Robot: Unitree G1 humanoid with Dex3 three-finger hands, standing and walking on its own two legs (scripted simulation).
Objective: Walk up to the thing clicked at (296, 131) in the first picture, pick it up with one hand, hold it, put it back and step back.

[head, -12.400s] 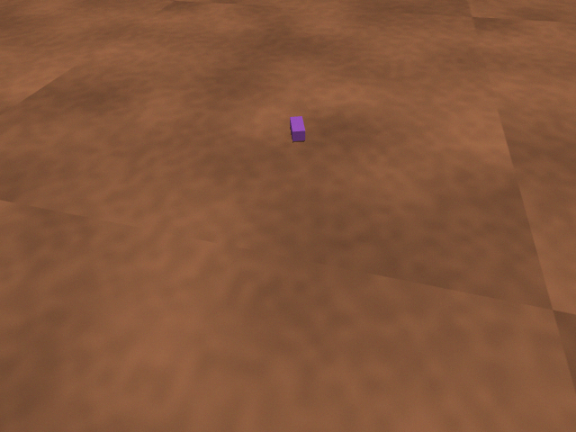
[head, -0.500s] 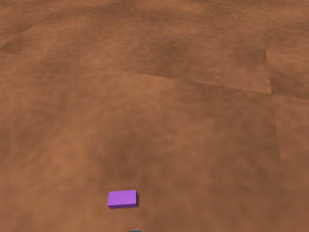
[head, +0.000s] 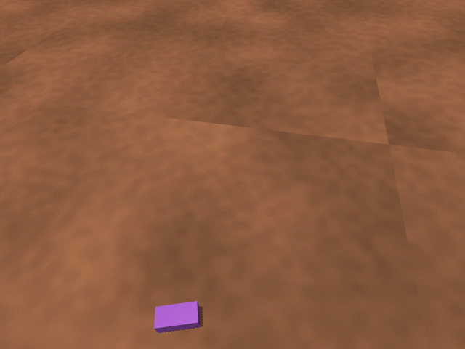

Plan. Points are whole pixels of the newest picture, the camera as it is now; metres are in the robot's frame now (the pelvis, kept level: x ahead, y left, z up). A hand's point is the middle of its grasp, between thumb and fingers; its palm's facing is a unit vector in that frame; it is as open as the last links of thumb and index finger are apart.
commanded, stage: walk up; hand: left
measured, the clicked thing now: (177, 316) +0.38 +0.27 -0.74
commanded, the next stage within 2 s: stand in 0.30 s
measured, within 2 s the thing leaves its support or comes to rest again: neither
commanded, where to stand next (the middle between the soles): +0.02 -0.03 m, yaw +4 degrees
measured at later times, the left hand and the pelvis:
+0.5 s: hand out of the picture +0.10 +0.25 -0.15, palm faces -0.06 -0.94 -0.33, open 7.3 cm; pelvis +0.01 +0.00 +0.01, yaw -1 degrees
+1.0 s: hand out of the picture +0.11 +0.26 -0.15, palm faces -0.04 -0.94 -0.34, open 7.3 cm; pelvis +0.03 +0.01 +0.01, yaw +0 degrees
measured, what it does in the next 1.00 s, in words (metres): stands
